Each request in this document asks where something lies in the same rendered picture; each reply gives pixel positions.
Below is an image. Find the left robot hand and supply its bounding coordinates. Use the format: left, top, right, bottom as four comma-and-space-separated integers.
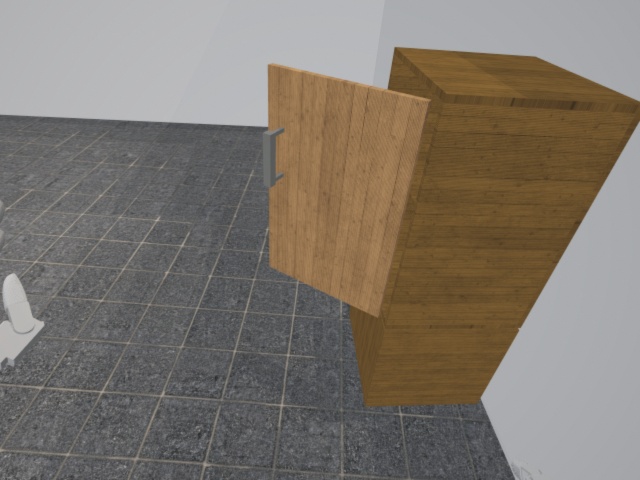
0, 200, 44, 371

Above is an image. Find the handle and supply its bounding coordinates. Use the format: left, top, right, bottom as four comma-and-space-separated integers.
263, 127, 284, 188

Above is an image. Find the right robot hand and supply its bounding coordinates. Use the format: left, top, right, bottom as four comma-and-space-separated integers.
511, 459, 551, 480

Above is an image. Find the cupboard door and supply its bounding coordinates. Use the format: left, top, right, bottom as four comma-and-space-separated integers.
268, 63, 432, 318

